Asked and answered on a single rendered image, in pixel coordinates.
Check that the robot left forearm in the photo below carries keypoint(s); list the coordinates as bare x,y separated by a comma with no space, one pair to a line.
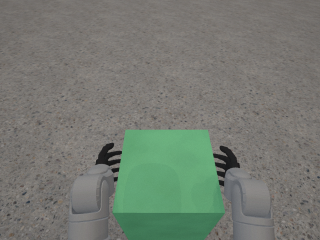
89,204

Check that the robot right hand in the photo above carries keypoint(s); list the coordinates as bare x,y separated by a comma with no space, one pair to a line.
230,160

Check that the robot left hand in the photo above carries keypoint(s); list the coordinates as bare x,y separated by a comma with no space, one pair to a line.
103,157

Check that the robot right forearm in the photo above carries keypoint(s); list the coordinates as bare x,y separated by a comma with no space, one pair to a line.
251,206

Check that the carton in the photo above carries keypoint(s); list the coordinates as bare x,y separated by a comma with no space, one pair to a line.
167,186

